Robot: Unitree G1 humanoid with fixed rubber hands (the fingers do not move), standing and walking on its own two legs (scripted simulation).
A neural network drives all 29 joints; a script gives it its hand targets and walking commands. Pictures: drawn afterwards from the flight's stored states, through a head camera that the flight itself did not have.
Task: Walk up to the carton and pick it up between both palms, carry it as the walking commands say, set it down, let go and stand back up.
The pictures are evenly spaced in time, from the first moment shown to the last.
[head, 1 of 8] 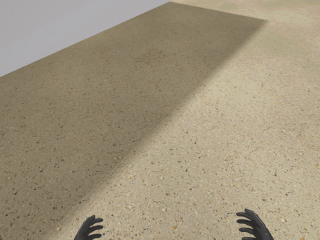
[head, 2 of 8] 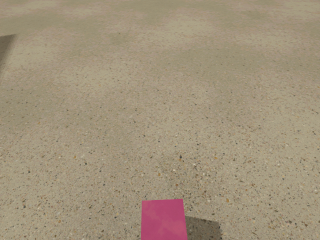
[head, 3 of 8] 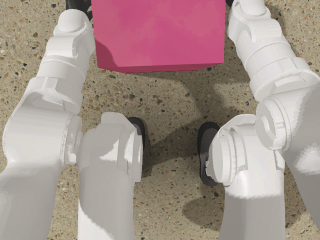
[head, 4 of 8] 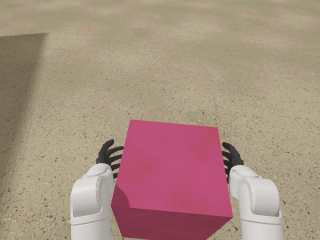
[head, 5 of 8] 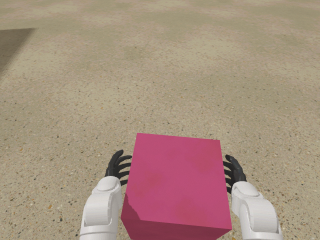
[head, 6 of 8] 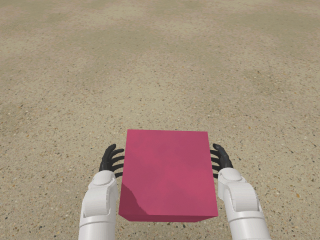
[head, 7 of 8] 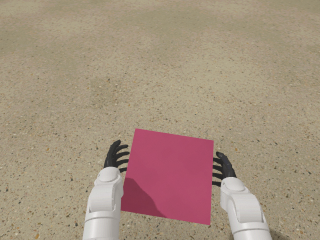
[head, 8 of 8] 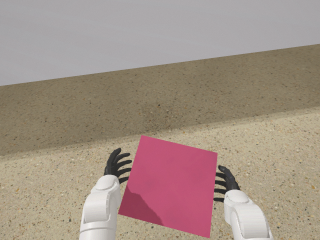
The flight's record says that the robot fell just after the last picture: no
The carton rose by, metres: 0.69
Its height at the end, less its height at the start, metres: +0.53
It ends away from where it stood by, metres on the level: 16.82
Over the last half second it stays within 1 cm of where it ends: no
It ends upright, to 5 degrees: no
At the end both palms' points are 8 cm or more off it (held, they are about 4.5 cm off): no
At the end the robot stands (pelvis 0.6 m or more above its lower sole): yes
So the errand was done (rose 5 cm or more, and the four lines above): no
